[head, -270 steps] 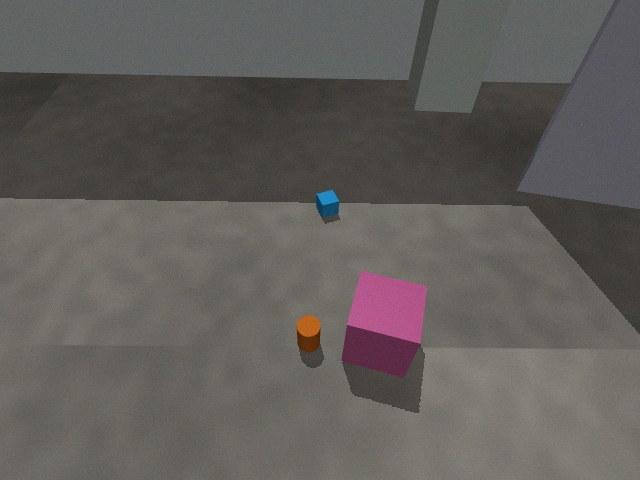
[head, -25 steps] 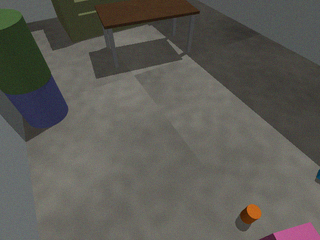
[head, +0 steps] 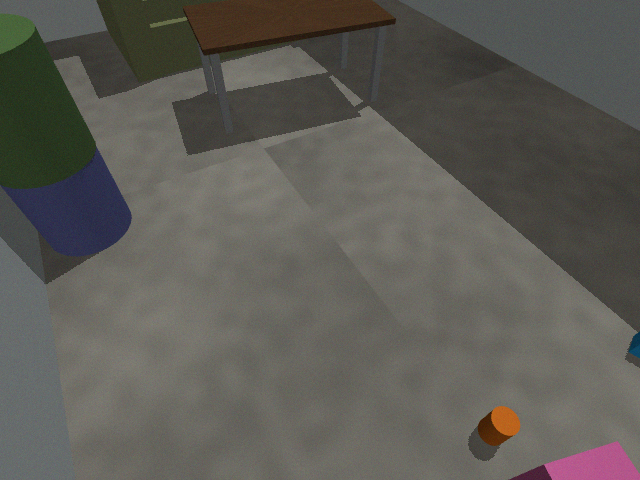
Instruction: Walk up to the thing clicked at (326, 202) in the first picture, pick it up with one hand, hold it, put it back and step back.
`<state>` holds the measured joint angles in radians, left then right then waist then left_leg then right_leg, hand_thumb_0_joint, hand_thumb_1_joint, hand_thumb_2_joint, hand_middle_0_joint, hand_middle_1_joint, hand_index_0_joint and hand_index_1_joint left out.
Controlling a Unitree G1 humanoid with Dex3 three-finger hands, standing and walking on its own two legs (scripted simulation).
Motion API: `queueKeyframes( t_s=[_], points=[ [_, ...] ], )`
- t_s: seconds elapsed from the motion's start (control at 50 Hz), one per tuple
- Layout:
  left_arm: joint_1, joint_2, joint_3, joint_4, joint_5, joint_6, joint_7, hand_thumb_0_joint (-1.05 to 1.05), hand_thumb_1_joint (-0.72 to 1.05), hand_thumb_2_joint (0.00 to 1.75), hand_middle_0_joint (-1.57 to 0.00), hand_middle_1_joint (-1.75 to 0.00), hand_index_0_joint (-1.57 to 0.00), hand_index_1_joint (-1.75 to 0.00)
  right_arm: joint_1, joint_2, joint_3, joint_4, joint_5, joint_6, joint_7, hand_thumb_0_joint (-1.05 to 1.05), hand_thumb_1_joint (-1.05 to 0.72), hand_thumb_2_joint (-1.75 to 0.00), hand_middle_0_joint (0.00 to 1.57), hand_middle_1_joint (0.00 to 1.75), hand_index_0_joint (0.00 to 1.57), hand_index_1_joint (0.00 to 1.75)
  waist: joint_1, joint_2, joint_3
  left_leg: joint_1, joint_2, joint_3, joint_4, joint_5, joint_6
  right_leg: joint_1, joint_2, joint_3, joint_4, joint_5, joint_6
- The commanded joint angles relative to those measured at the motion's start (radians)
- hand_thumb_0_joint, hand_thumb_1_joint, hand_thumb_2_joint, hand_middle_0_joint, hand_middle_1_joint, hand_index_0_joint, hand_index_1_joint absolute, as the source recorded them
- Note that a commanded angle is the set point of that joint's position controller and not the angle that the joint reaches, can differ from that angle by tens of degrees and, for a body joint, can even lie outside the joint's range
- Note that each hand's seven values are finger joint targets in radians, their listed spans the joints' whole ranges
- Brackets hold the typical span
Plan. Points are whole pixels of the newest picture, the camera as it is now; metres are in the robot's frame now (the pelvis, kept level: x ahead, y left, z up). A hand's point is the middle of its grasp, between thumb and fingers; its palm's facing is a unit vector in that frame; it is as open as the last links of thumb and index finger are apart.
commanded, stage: stand
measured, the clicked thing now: out of the picture +0.64 -1.10 -0.74
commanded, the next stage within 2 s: walk up in 0.68 s
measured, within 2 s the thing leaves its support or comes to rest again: neither
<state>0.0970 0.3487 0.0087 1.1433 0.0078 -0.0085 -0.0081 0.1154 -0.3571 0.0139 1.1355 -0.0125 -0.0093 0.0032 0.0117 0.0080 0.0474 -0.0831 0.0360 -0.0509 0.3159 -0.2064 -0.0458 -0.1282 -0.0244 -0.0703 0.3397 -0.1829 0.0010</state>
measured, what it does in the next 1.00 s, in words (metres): steps on the spot: left foot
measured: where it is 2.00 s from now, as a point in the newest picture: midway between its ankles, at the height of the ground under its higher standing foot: (312, 427)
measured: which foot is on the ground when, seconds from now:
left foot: down 0.00-0.78, up 0.80-0.94, down 0.96-1.00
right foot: down 0.00-0.98, up 1.00-1.00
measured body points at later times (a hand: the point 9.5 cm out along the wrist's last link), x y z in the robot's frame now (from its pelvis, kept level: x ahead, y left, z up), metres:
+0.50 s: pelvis +0.00 +0.00 +0.00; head +0.01 +0.00 +0.45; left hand +0.08 +0.31 -0.13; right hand +0.08 -0.30 -0.13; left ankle -0.02 +0.15 -0.75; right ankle +0.00 -0.12 -0.75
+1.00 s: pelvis +0.05 +0.05 -0.02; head +0.07 +0.07 +0.43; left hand +0.05 +0.38 -0.15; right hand +0.14 -0.29 -0.12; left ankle +0.09 +0.17 -0.75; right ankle +0.00 -0.11 -0.74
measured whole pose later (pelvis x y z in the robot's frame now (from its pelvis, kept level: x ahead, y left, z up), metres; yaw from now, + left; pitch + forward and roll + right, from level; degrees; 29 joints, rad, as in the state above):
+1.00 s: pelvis +0.05 +0.05 -0.02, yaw +2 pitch -3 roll +0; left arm 0.29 0.43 0.09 1.01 0.04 0.00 -0.05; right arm 0.24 -0.41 -0.09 0.98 -0.04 -0.07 0.06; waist 0.05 -0.03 0.09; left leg -0.29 0.03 0.04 0.60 -0.23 0.00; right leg -0.14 -0.09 -0.05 0.64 -0.44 -0.03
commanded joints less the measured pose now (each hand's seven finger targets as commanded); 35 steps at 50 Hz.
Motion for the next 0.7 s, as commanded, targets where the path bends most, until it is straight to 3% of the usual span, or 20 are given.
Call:
queueKeyframes(
  t_s=[0.0,0.24,0.32,0.64,0.66,0.68],
  points=[
    [-0.035,0.218,0.038,-0.058,-0.003,-0.020,0.012,0.00,0.90,0.90,-0.20,-0.30,-0.20,-0.30,-0.042,-0.207,-0.034,-0.061,0.006,-0.016,-0.017,0.00,-0.90,-0.90,0.20,0.30,0.20,0.30,-0.004,0.007,-0.084,-0.032,0.090,-0.055,-0.040,0.205,0.052,0.066,-0.119,0.103,-0.049,0.171,-0.022],
    [-0.035,0.220,0.039,-0.062,-0.001,-0.019,0.013,0.00,0.90,0.90,-0.20,-0.30,-0.20,-0.30,-0.040,-0.212,-0.038,-0.063,0.003,-0.017,-0.016,0.00,-0.90,-0.90,0.20,0.30,0.20,0.30,-0.005,-0.002,-0.067,-0.029,0.089,-0.051,-0.049,0.190,0.051,0.048,-0.113,0.100,-0.053,0.137,-0.020],
    [-0.033,0.220,0.038,-0.065,-0.003,-0.021,0.013,0.00,0.90,0.90,-0.20,-0.30,-0.20,-0.30,-0.036,-0.209,-0.039,-0.065,0.004,-0.016,-0.016,0.00,-0.90,-0.90,0.20,0.30,0.20,0.30,-0.004,-0.008,-0.084,-0.024,0.091,-0.049,-0.043,0.211,0.053,0.073,-0.119,0.103,-0.049,0.175,-0.022],
    [-0.030,0.223,0.039,-0.066,0.000,-0.020,0.013,0.00,0.90,0.90,-0.20,-0.30,-0.20,-0.30,-0.031,-0.209,-0.041,-0.069,0.002,-0.017,-0.016,0.00,-0.90,-0.90,0.20,0.30,0.20,0.30,-0.006,-0.004,-0.082,-0.024,0.095,-0.049,-0.050,0.201,0.055,0.071,-0.118,0.103,-0.044,0.165,-0.023],
    [0.030,0.279,0.100,-0.125,0.016,-0.031,-0.011,0.00,0.90,0.90,-0.20,-0.30,-0.20,-0.30,0.043,-0.268,-0.094,-0.112,-0.009,-0.029,0.004,0.00,-0.90,-0.90,0.20,0.30,0.20,0.30,0.001,-0.017,-0.161,-0.030,0.047,-0.051,0.037,-0.204,0.127,0.121,-0.065,0.080,0.038,-0.269,-0.062],
    [0.056,0.276,0.106,-0.119,0.024,-0.031,-0.018,0.00,0.90,0.90,-0.20,-0.30,-0.20,-0.30,0.052,-0.270,-0.100,-0.113,-0.018,-0.031,0.011,0.00,-0.90,-0.90,0.20,0.30,0.20,0.30,0.017,-0.007,-0.096,-0.133,0.053,-0.079,0.042,-0.404,0.144,0.079,-0.090,0.127,0.055,-0.455,-0.085]
  ],
)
